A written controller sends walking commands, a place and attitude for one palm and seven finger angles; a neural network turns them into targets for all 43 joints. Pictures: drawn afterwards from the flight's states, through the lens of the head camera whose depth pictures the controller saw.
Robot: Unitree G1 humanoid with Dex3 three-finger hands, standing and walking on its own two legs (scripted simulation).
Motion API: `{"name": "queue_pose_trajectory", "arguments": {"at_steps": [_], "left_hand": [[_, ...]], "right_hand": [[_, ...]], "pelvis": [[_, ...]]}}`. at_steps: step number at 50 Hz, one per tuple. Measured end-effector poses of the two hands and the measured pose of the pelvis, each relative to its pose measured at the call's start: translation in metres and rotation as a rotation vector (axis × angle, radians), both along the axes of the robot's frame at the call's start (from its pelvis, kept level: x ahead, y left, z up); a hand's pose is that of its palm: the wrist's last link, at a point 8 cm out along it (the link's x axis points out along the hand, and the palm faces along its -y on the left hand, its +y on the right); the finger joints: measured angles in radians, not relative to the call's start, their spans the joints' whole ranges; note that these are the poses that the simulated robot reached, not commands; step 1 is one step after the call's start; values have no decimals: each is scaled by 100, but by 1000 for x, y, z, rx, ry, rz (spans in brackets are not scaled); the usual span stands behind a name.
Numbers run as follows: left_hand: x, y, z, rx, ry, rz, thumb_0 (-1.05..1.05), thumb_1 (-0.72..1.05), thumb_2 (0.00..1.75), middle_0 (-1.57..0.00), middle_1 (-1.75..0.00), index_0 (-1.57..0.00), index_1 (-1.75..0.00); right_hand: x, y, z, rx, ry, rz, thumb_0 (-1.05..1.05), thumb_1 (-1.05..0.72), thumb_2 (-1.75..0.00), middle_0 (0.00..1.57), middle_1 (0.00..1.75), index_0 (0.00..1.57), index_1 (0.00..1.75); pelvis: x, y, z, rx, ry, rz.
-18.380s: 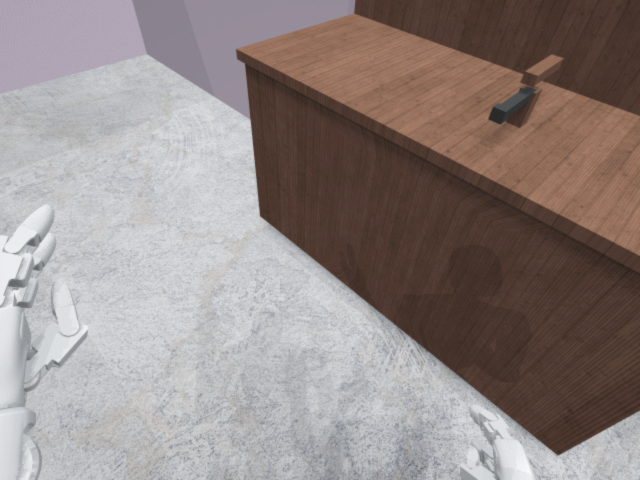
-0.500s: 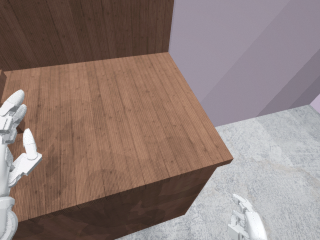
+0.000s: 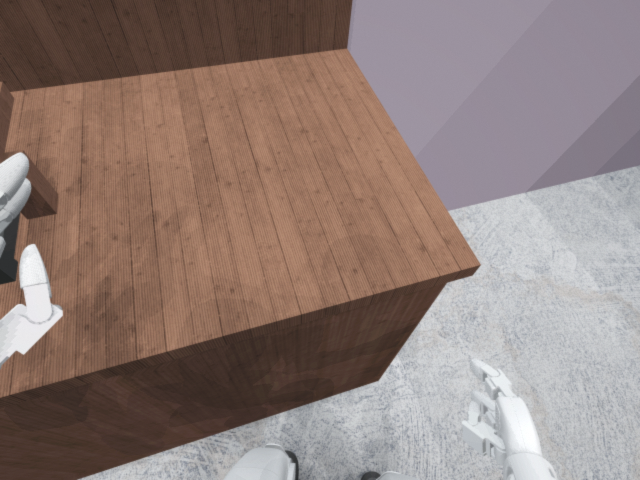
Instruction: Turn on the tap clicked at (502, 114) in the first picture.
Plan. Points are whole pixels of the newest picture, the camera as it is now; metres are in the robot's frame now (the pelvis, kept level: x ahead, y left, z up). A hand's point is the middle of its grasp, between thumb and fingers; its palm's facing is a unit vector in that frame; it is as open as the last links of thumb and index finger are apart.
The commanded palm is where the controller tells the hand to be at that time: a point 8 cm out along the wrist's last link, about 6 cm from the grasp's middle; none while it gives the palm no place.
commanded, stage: shuffle to correct the standing spot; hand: left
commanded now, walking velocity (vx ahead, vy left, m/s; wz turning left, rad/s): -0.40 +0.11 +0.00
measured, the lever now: out of the picture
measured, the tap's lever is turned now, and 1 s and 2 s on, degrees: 0 0 0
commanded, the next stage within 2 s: come to a stop and stand still in 0.18 s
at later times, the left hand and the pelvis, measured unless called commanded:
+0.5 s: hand out of the picture +0.14 +0.27 +0.20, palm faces +0.31 -0.86 -0.42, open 7.4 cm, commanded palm +0.08 +0.32 +0.19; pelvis -0.09 +0.04 +0.00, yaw -3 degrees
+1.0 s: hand out of the picture +0.04 +0.27 +0.19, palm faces +0.27 -0.80 -0.53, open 7.4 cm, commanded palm +0.00 +0.32 +0.19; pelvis -0.17 +0.05 -0.01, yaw -2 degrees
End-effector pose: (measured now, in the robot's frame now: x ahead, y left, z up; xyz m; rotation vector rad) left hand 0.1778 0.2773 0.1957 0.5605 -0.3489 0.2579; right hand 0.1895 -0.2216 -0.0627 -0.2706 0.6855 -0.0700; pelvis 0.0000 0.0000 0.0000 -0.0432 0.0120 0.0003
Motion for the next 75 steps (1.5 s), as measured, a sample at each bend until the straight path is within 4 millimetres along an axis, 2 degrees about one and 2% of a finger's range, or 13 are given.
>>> {"name": "queue_pose_trajectory", "arguments": {"at_steps": [11,16,31,35,38,42,48,51,55,61,64,70,75], "left_hand": [[-34,31,-9,-2,-100,-10,1,89,90,-21,-31,-21,-30],[-41,47,-1,-2,-135,-17,1,89,90,-21,-31,-21,-30],[-103,45,21,29,18,-66,1,89,90,-21,-31,-21,-30],[-119,68,3,-36,11,14,1,89,90,-21,-31,-22,-30],[-111,80,-23,-141,4,73,1,89,90,-21,-31,-21,-30],[-108,61,-35,-222,41,22,1,89,90,-20,-30,-21,-30],[-152,33,2,-22,4,-114,2,89,90,-21,-30,-21,-30],[-175,43,17,112,-37,-58,1,89,90,-22,-31,-22,-30],[-189,71,11,15,-72,85,1,88,90,-22,-31,-22,-30],[-171,77,-35,-221,52,153,1,89,90,-20,-30,-21,-30],[-159,68,-38,-226,51,61,1,89,90,-20,-30,-21,-30],[-145,75,6,-8,-25,-43,2,89,90,-21,-31,-21,-30],[-145,86,38,137,-49,11,1,89,90,-21,-31,-21,-30]], "right_hand": [[-62,16,-15,-61,57,-23,1,-91,-90,21,30,20,30],[-89,37,-11,-34,84,-24,1,-91,-90,21,30,20,30],[-144,57,-14,98,29,-92,1,-90,-90,21,30,20,30],[-170,49,-14,99,42,-159,1,-90,-90,21,30,20,30],[-187,42,-19,64,30,-183,1,-90,-90,21,30,20,30],[-216,42,-14,48,47,-163,1,-91,-90,20,30,20,30],[-245,38,-12,61,67,-164,1,-90,-90,21,30,20,30],[-247,33,-29,62,99,-136,1,-90,-90,21,30,20,30],[-247,33,-35,57,162,-116,1,-91,-90,21,30,20,30],[-231,42,-9,17,94,-105,1,-91,-90,21,30,20,30],[-215,49,-2,-32,26,-97,1,-91,-90,21,30,20,30],[-195,78,5,31,-45,-119,1,-91,-90,20,30,20,30],[-187,96,-16,124,7,-83,1,-90,-90,21,30,20,30]], "pelvis": [[-33,28,-13,-12,-13,15],[-53,34,-4,-44,17,7],[-114,56,-1,-35,-6,-51],[-108,59,-6,6,-22,-102],[-125,64,-12,35,-57,-99],[-151,63,-6,45,-81,-79],[-166,55,-1,14,-40,-56],[-172,50,-11,3,-21,-27],[-176,51,-8,3,-30,-14],[-173,62,6,54,7,-16],[-171,75,0,46,6,-10],[-168,85,3,62,-26,-29],[-153,89,0,46,-11,-5]]}}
